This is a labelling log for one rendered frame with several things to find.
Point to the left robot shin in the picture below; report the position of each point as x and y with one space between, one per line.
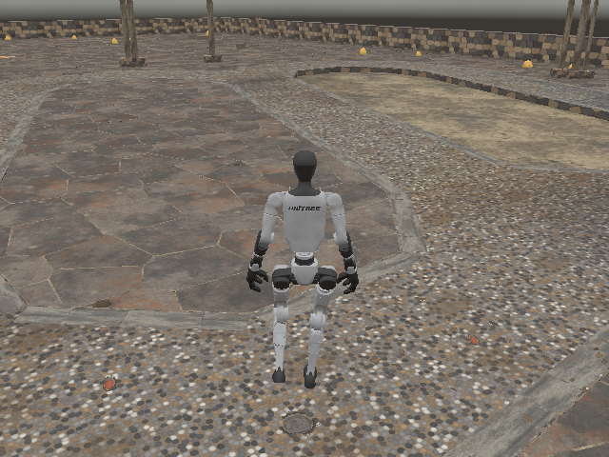
279 338

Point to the robot shin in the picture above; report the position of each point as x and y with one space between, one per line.
314 346
279 338

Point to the left robot upper arm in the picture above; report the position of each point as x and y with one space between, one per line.
274 201

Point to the right robot shin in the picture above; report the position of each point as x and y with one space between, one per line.
314 346

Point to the right robot upper arm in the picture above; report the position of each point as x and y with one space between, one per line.
334 201

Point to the left robot hand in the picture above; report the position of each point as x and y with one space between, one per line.
251 277

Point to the robot left forearm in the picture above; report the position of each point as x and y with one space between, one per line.
258 254

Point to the robot right forearm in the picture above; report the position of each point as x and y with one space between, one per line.
347 256

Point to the right robot hand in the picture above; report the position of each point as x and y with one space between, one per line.
351 278

